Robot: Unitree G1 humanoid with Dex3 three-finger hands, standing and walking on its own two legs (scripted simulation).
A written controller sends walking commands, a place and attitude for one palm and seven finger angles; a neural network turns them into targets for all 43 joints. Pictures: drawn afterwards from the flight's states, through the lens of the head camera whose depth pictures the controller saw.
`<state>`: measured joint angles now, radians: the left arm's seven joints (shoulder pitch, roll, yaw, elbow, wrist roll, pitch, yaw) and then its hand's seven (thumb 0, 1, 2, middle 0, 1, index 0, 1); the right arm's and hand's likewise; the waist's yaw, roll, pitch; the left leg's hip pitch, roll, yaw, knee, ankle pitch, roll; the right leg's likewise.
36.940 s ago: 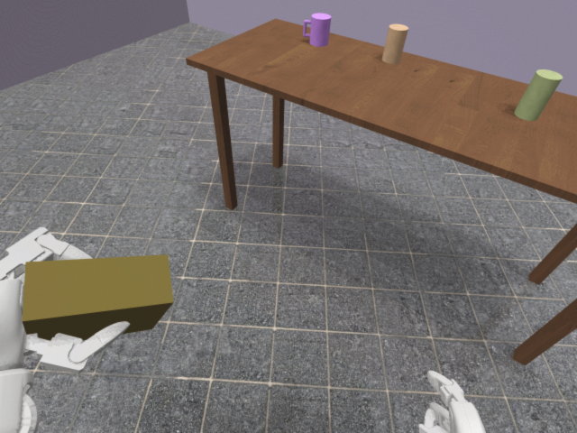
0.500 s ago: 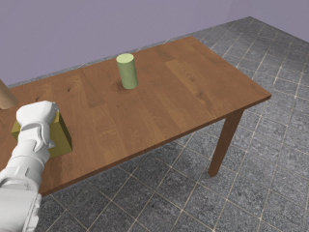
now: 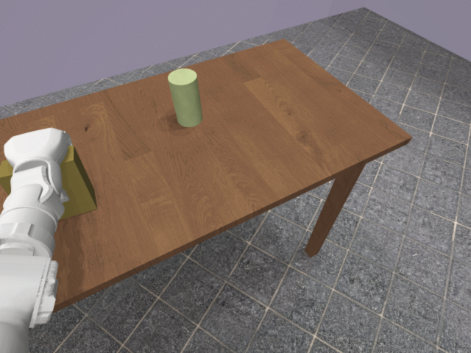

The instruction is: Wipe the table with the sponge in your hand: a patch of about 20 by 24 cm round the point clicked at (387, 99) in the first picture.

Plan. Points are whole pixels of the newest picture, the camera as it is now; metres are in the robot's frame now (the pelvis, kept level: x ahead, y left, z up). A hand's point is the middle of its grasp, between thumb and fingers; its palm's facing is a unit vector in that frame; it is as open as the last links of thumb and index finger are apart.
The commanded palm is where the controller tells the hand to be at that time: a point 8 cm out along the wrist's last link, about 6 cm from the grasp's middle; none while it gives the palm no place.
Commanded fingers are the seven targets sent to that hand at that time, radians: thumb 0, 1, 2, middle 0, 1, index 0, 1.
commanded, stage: wipe forward along the third lane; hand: left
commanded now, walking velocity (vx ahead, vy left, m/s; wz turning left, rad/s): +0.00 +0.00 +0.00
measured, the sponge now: (57, 194) +0.40 +0.34 +0.03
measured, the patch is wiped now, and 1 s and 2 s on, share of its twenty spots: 1.00 1.00 1.00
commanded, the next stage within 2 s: wipe back along the third lane in 0.04 s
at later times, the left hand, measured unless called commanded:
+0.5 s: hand (50, 164) +0.44 +0.35 +0.07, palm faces -0.04 +0.00 -1.00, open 9.4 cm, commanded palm +0.39 +0.32 +0.11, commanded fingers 0.00 0.10 1.30 -1.20 -1.60 -1.20 -1.60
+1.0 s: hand (53, 182) +0.39 +0.32 +0.08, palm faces +0.05 -0.02 -1.00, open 9.4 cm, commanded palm +0.34 +0.29 +0.10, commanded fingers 0.00 0.10 1.30 -1.20 -1.60 -1.20 -1.60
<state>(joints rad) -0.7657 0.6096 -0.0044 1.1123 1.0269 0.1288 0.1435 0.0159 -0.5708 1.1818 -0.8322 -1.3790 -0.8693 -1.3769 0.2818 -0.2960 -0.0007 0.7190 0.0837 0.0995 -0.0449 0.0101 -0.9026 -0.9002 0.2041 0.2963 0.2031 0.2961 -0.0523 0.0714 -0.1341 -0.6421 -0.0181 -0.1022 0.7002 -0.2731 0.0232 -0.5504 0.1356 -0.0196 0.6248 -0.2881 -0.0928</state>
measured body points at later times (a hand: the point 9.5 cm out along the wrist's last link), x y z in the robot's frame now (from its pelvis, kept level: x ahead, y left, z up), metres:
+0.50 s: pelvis +0.03 +0.05 +0.01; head +0.05 +0.05 +0.46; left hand +0.43 +0.34 +0.13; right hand +0.12 -0.21 -0.12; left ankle +0.04 +0.12 -0.72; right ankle +0.00 -0.06 -0.72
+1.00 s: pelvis +0.06 +0.07 +0.02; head +0.05 +0.05 +0.47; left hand +0.39 +0.32 +0.13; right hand +0.27 -0.14 -0.07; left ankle +0.04 +0.12 -0.72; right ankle +0.00 -0.06 -0.72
